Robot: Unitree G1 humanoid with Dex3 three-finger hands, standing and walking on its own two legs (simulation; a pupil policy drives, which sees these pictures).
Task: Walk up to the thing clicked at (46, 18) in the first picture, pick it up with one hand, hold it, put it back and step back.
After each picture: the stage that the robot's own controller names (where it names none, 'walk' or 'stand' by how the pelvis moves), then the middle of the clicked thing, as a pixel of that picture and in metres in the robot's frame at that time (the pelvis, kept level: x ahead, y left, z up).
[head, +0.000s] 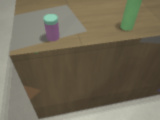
stand; (51, 27) +0.68 +0.14 +0.02
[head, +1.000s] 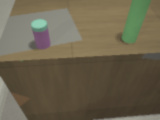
walk; (41, 34) +0.59 +0.20 +0.04
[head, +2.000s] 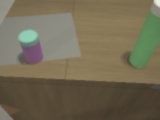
stand; (31, 47) +0.48 +0.19 +0.05
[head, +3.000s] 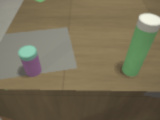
stand; (30, 61) +0.47 +0.21 +0.02
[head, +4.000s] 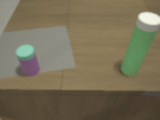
stand; (28, 61) +0.47 +0.22 +0.02
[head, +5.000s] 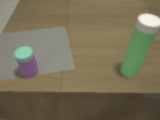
stand; (27, 62) +0.46 +0.22 +0.02
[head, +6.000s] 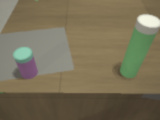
stand; (26, 63) +0.45 +0.22 +0.02
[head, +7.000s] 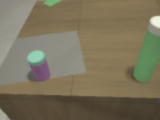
rise first; (39, 66) +0.45 +0.20 +0.02
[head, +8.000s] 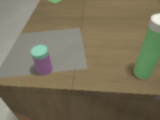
go down; (42, 60) +0.47 +0.20 +0.02
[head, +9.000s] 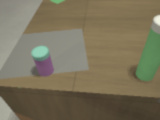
go down; (43, 61) +0.47 +0.20 +0.02
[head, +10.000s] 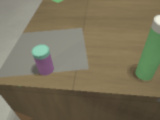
go down; (43, 60) +0.47 +0.20 +0.02
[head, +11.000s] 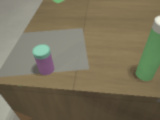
go down; (44, 60) +0.47 +0.20 +0.02
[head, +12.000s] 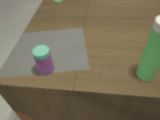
go down; (43, 60) +0.47 +0.20 +0.02
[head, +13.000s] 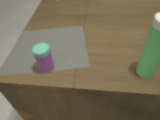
go down; (44, 58) +0.47 +0.20 +0.02
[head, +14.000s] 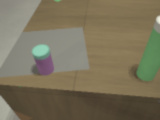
go down; (43, 60) +0.46 +0.20 +0.02
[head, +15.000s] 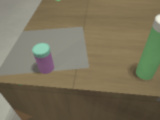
go down; (44, 58) +0.47 +0.20 +0.02
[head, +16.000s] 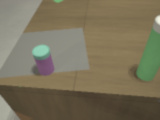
go down; (44, 60) +0.47 +0.20 +0.02
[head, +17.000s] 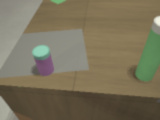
go down; (43, 61) +0.47 +0.20 +0.02
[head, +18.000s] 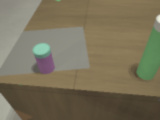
go down; (44, 59) +0.47 +0.20 +0.02
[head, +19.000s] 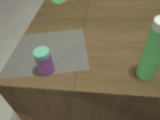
go down; (44, 61) +0.47 +0.20 +0.02
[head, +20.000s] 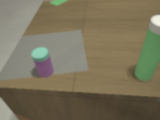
go down; (43, 62) +0.47 +0.20 +0.02
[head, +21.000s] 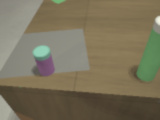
go down; (44, 61) +0.47 +0.20 +0.02
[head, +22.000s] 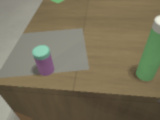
go down; (43, 60) +0.47 +0.20 +0.02
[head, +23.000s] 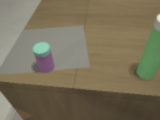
go down; (44, 57) +0.47 +0.20 +0.02
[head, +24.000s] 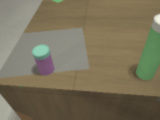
go down; (44, 60) +0.47 +0.20 +0.02
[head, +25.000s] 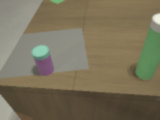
go down; (43, 60) +0.47 +0.20 +0.02
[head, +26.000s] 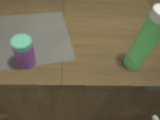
go down; (24, 52) +0.47 +0.17 +0.04
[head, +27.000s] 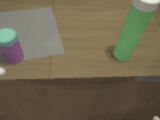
close in; (10, 47) +0.48 +0.21 +0.05
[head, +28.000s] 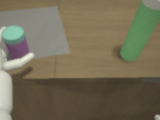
close; (17, 45) +0.48 +0.20 +0.07
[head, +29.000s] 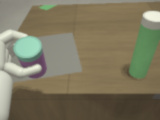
lift; (32, 58) +0.34 +0.14 +0.20
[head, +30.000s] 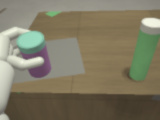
lift; (35, 55) +0.33 +0.14 +0.22
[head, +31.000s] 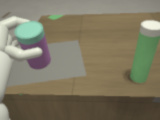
hold; (34, 46) +0.33 +0.14 +0.25
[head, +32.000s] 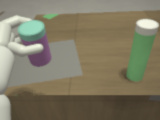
crouch; (36, 44) +0.36 +0.13 +0.24
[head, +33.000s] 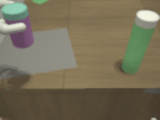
lower; (19, 26) +0.44 +0.18 +0.22
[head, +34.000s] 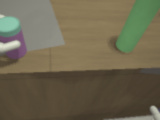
lower; (12, 38) +0.48 +0.18 +0.08
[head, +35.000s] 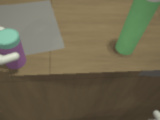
lower; (11, 49) +0.45 +0.19 +0.08
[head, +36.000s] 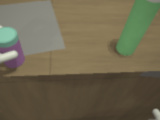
lower; (10, 48) +0.45 +0.19 +0.08
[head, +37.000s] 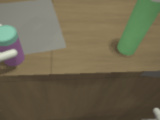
lower; (9, 46) +0.46 +0.19 +0.08
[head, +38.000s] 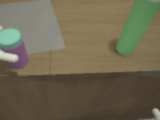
withdraw; (14, 49) +0.45 +0.18 +0.07
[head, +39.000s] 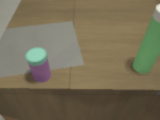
sink last; (39, 65) +0.42 +0.16 +0.06
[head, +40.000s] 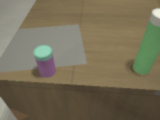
stand; (45, 61) +0.45 +0.17 +0.04
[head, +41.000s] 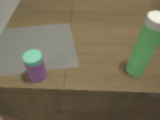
stand; (35, 66) +0.42 +0.18 +0.03
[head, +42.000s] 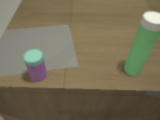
stand; (36, 66) +0.43 +0.18 +0.03
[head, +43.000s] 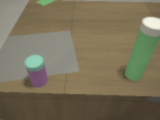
walk; (37, 71) +0.42 +0.18 +0.03
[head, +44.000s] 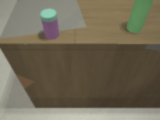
walk; (50, 24) +0.62 +0.15 +0.04
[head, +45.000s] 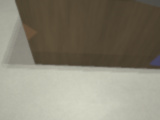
walk; out of the picture +0.95 +0.14 +0.06
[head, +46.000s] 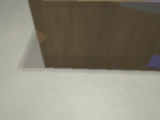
stand; out of the picture +1.17 +0.17 +0.04
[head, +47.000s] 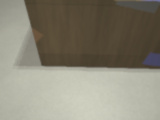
stand; out of the picture +1.17 +0.17 +0.02
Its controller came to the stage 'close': yes
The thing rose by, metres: 0.22
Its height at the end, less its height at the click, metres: +0.00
